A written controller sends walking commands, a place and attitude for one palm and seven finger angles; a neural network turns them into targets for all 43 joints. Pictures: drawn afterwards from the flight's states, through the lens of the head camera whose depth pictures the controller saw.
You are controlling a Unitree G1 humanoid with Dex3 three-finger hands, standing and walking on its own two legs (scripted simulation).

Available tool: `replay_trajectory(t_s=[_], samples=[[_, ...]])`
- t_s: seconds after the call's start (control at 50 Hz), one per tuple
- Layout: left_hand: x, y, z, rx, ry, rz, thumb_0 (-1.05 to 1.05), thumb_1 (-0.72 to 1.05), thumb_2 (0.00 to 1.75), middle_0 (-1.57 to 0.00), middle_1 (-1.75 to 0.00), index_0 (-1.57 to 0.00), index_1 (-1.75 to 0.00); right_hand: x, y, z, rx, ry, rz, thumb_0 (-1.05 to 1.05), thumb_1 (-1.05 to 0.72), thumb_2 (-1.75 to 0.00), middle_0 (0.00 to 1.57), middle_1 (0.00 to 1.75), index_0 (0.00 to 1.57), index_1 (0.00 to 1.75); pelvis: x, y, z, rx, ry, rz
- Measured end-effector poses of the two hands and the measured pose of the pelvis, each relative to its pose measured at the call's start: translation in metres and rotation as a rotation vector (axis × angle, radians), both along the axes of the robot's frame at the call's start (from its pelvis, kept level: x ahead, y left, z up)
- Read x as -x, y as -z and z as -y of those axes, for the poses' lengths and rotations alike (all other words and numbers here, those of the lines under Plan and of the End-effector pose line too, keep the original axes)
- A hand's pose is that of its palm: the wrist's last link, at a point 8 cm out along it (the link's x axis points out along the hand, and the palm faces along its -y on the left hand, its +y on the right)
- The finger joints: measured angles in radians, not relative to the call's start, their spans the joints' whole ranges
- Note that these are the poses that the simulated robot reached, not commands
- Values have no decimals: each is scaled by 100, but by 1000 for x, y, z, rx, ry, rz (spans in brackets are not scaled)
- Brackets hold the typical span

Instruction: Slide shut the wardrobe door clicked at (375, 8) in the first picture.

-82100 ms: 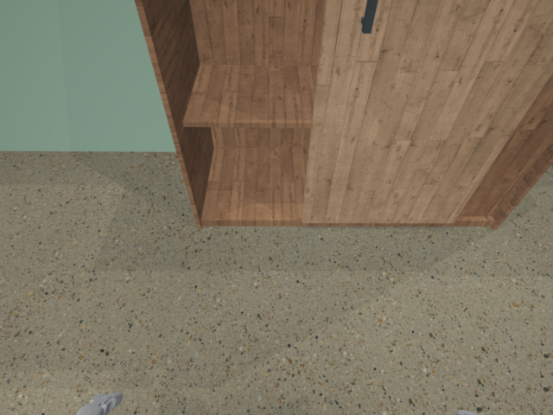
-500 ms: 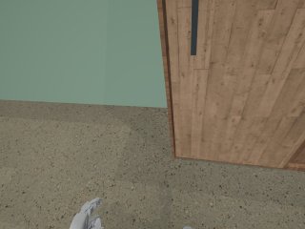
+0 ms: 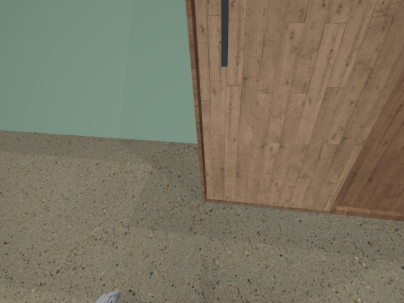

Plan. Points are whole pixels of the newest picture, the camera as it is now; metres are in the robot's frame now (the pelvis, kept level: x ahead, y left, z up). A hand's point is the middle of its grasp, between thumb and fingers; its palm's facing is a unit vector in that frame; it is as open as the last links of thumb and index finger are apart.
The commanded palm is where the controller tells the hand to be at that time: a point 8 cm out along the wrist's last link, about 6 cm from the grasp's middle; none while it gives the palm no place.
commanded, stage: stop stepping back and stand still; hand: right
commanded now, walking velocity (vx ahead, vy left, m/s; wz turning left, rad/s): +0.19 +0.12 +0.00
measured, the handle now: (225, 27) +0.86 -0.06 +0.24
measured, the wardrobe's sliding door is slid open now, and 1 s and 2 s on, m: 0.01 0.01 0.01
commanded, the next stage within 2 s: let the arm hang, fingers relaxed in 0.50 s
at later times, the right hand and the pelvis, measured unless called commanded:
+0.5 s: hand out of the picture +0.13 -0.28 +0.18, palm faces +0.54 +0.72 -0.44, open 7.4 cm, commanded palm +0.08 -0.30 +0.18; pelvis -0.05 +0.01 +0.00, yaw -1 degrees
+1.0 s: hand out of the picture +0.03 -0.20 -0.17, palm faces +0.05 +0.98 -0.18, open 6.9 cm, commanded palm none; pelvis -0.04 -0.01 -0.01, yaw -4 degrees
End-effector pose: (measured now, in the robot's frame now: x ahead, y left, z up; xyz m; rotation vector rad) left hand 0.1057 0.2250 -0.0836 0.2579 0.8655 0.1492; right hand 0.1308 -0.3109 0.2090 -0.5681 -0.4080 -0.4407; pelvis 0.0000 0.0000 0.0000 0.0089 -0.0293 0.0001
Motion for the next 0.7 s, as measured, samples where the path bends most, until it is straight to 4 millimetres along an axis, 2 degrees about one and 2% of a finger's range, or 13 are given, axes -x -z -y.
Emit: replay_trajectory(t_s=[0.06, 0.12, 0.2, 0.28, 0.34, 0.4, 0.46, 0.52, 0.6, 0.62, 0.64, 0.7], samples=[[-5, -7, -5, -56, 12, 100, 1, 90, 90, -21, -30, -20, -30, 5, 9, 25, -52, 83, 19, 1, -89, -90, 22, 30, 21, 31, 12, 7, 13, -16, -3, 4], [-8, -8, -3, -58, 9, 163, 1, 90, 90, -21, -30, -20, -30, 1, 22, 31, -96, 89, 22, 1, -89, -90, 21, 30, 21, 31, 32, 14, 18, -12, 18, 49], [-2, -18, 7, 6, 10, 181, 1, 90, 90, -20, -30, -20, -29, 4, 34, 10, -139, 15, -54, 1, -89, -90, 21, 30, 20, 30, 43, 6, 14, -20, 12, 56], [5, -24, 13, 45, 25, 173, 1, 90, 90, -21, -30, -20, -30, 21, 25, -17, -98, -57, -111, 2, -89, -90, 21, 30, 21, 30, 47, -3, 4, -41, 12, 30], [4, -12, 10, 66, 43, 160, 1, 90, 90, -21, -30, -20, -30, 37, 15, -26, 11, -40, -109, 1, -89, -90, 22, 30, 21, 31, 49, 7, -8, -7, 30, -8], [3, 3, 2, 49, 70, 102, 1, 90, 90, -21, -30, -20, -30, 47, 10, -22, 35, 8, -84, 1, -89, -89, 22, 30, 21, 31, 58, 11, -11, -3, 22, -4], [7, 3, -5, 34, 66, 61, 1, 90, 90, -21, -30, -20, -30, 47, 8, -11, 3, 68, -69, 1, -88, -89, 22, 30, 22, 31, 56, 4, -11, 18, 19, -7], [9, 1, -11, 10, 42, 64, 1, 90, 90, -21, -30, -20, -30, 40, 17, -3, -61, 106, -95, 1, -89, -90, 22, 30, 21, 31, 49, 1, -5, 30, 23, -9], [4, 6, -14, -40, 21, 89, 1, 90, 90, -21, -30, -20, -30, 23, 33, -1, -103, 70, -101, 1, -89, -90, 21, 30, 21, 31, 38, 10, 9, 3, 42, -3], [2, 9, -14, -31, 28, 91, 1, 90, 90, -20, -30, -20, -30, 15, 43, 0, -99, 46, -122, 1, -89, -90, 21, 30, 21, 31, 37, 13, 12, 5, 45, -6], [1, 14, -13, -15, 41, 73, 1, 90, 90, -20, -30, -20, -29, 5, 62, 2, -119, 29, -199, 1, -89, -90, 21, 30, 20, 30, 38, 14, 14, 9, 47, -9], [4, 28, -10, 18, 64, 1, 1, 90, 90, -20, -30, -20, -29, -19, 148, -2, -272, 32, -590, 0, -90, -90, 20, 30, 20, 30, 42, 13, 16, 2, 70, -26]])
